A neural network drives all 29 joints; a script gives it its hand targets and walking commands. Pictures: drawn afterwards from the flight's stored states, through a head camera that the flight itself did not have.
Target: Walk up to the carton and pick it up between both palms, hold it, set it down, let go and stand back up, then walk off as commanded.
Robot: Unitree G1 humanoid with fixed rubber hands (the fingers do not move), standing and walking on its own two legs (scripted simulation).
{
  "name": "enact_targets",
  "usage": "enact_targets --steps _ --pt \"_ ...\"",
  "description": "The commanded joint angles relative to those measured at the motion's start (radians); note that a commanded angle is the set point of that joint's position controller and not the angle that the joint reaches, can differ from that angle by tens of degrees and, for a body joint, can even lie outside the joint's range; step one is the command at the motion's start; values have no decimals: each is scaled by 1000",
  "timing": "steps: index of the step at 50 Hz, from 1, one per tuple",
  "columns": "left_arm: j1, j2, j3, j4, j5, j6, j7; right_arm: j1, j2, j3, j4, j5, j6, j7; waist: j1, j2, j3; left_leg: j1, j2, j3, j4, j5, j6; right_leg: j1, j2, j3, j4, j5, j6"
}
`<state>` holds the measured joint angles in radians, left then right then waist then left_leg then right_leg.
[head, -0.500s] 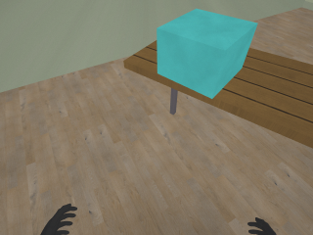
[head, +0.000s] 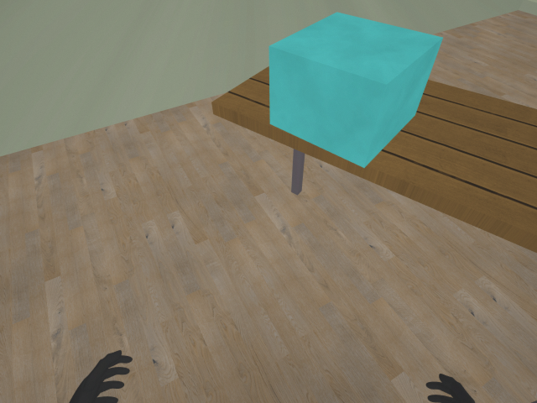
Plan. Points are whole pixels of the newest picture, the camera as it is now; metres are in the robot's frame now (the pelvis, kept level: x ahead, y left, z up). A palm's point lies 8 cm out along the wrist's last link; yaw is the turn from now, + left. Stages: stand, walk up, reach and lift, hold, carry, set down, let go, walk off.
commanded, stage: stand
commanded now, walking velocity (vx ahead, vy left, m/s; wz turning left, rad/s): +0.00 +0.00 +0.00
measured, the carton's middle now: (349, 84) +0.84 -0.17 +0.07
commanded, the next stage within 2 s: walk up in 0.70 s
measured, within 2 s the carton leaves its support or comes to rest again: neither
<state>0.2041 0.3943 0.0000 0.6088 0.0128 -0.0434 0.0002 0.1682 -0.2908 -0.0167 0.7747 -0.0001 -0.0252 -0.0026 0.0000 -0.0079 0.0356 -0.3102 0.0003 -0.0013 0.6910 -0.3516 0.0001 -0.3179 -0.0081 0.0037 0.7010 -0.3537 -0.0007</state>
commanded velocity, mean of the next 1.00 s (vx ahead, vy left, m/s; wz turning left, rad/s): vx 0.00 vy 0.00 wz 0.00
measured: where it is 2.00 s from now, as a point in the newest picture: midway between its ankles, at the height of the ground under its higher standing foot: outside the picture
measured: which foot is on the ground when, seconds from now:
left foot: down 0.00-1.00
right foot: down 0.00-1.00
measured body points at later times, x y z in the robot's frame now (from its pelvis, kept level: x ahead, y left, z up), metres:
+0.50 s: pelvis -0.01 +0.00 +0.00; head +0.00 +0.01 +0.45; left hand +0.16 +0.30 -0.07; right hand +0.13 -0.27 -0.10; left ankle +0.01 +0.12 -0.72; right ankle +0.01 -0.12 -0.72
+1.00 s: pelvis -0.01 +0.01 +0.00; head -0.01 +0.01 +0.45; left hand +0.13 +0.31 -0.07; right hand +0.12 -0.28 -0.10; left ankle +0.01 +0.12 -0.71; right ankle +0.01 -0.12 -0.72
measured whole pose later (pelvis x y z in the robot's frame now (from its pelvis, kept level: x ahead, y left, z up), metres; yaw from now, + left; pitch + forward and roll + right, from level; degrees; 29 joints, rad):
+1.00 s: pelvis -0.01 +0.01 +0.00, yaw -2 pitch -2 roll +1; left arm 0.30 0.42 0.00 0.65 0.01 -0.04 -0.02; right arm 0.16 -0.32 -0.03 0.82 0.00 -0.03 0.03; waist 0.00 -0.01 0.01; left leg -0.30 0.00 0.04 0.69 -0.48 0.02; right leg -0.32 0.00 0.05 0.69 -0.40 -0.01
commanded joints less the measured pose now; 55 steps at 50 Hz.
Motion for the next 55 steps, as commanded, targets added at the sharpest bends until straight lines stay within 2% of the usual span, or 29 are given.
enact_targets --steps 1,8,9,12,14,15,17,18,19,22,26,27,28,29,31,33,38,41,44,45,46,47,48,49,50,51,52,54,55 --pt "-61 177 69 29 7 -23 6 -77 -263 -74 -43 -19 -35 1 2 -7 -75 29 87 -114 -142 187 69 32 -94 109 -169 161 -74" --pt "-45 175 74 29 5 -31 6 -70 -255 -65 -24 -19 -33 12 2 32 -93 29 89 -88 -142 168 60 65 -93 96 -171 184 -65" --pt "-48 192 79 37 3 -25 10 -78 -269 -79 -19 -25 -29 7 -3 -24 -86 16 88 -97 -149 150 71 63 -98 112 -170 203 -65" --pt "-64 168 60 30 6 -25 10 -82 -267 -69 -20 -19 -30 6 -10 -2 -41 50 77 -91 -147 171 56 -4 -96 125 -199 158 -71" --pt "-77 178 61 32 16 -20 11 -62 -231 -65 -20 -15 -20 13 -13 -42 -13 -6 77 -99 -169 70 51 5 -96 121 -218 86 -70" --pt "-80 181 67 33 11 -29 11 -86 -247 -69 -25 -21 -22 12 -21 34 -63 29 74 -97 -157 69 59 19 -100 133 -212 59 -67" --pt "-70 174 67 34 17 -27 13 -61 -260 -74 -26 -24 -21 6 -10 -32 -50 23 70 -88 -153 111 56 24 -105 136 -203 98 -78" --pt "-65 175 59 39 9 -27 9 -96 -276 -74 -7 -20 -21 8 13 -26 -69 34 74 -87 -160 132 54 32 -89 107 -185 104 -72" --pt "-53 185 72 32 8 -35 10 -59 -258 -76 -10 -20 -28 11 -2 12 -84 51 80 -87 -139 135 58 39 -95 113 -196 115 -77" --pt "-61 198 72 44 3 -21 11 -46 -263 -79 -3 -17 -30 12 -14 -8 -44 15 82 -97 -143 146 58 38 -105 130 -190 171 -70" --pt "-46 169 67 46 0 -29 4 -74 -261 -67 4 -22 -31 9 8 71 -120 42 96 -114 -170 196 70 67 -77 87 -144 218 -55" --pt "-30 162 67 50 -9 -22 7 -77 -259 -67 -4 -25 -34 9 10 64 -111 29 96 -108 -169 190 67 80 -83 97 -155 226 -54" --pt "-61 187 67 57 -2 -27 8 -75 -248 -67 -13 -22 -30 11 -6 -13 -74 22 85 -105 -161 195 55 55 -78 88 -160 214 -63" --pt "-32 192 69 66 2 -26 8 -75 -256 -64 6 -22 -23 6 11 19 -93 44 95 -94 -158 201 66 81 -87 94 -154 212 -64" --pt "-61 195 69 62 5 -23 13 -98 -259 -73 -8 -17 -27 11 -9 46 -73 31 84 -104 -168 194 70 47 -84 110 -162 208 -66" --pt "-77 169 55 60 15 -24 16 -85 -228 -66 -4 -12 -26 9 -8 0 -70 39 87 -97 -164 182 55 49 -97 110 -173 217 -74" --pt "-54 173 59 62 4 -20 14 -88 -255 -65 9 -14 -28 14 9 29 -71 30 89 -100 -182 110 65 56 -95 119 -213 117 -70" --pt "-50 178 55 77 3 -25 10 -58 -259 -67 13 -26 -20 7 -22 -23 -56 40 88 -100 -156 139 63 33 -100 120 -212 156 -68" --pt "-34 185 62 81 2 -24 13 -80 -278 -66 34 -21 -15 10 14 40 -42 7 97 -113 -186 123 62 39 -92 110 -200 134 -62" --pt "134 290 120 73 14 -20 -7 -77 -378 -110 -58 -58 -28 33 11 75 -46 36 72 -73 -96 -345 95 -92 -94 291 -237 -317 -133" --pt "151 299 127 80 15 -20 -13 -41 -365 -116 -58 -70 -28 44 -18 1 -25 75 72 -92 -89 -446 125 -198 -106 342 -300 -440 -112" --pt "142 283 124 76 13 -24 -17 -42 -358 -124 -73 -72 -28 55 -18 2 52 16 51 -60 -102 -462 116 -227 -107 356 -336 -486 -100" --pt "73 269 119 39 20 -23 -19 23 -370 -126 -57 -72 -31 57 -62 -13 78 101 72 -106 -184 -462 136 -323 -74 291 -280 -414 -70" --pt "33 249 115 35 14 -27 -16 65 -375 -139 -44 -68 -34 55 -96 51 92 238 113 -132 -225 -408 136 -427 -24 228 -199 -318 -43" --pt "-13 162 84 3 10 -38 -18 180 -399 -150 -27 -63 -45 46 -170 218 62 453 259 -326 -399 -368 204 -599 56 19 76 -142 0" --pt "-30 146 71 -18 19 -46 -11 173 -437 -168 -48 -67 -52 40 -165 245 47 462 414 -452 -446 -257 261 -661 2 -10 268 -180 -22" --pt "-27 189 78 -13 28 -55 -4 166 -453 -169 -51 -53 -56 41 -150 129 30 444 462 -472 -430 -180 297 -625 -33 48 314 -181 -28" --pt "111 233 97 25 8 -49 -16 67 -396 -150 -93 -52 -55 49 -69 99 -56 369 363 -321 -427 -239 264 -459 -71 33 269 -96 -21" --pt "119 227 96 23 1 -45 -32 15 -388 -152 -105 -59 -51 46 -56 168 -20 254 341 -244 -442 -273 255 -404 -80 11 190 -97 -16"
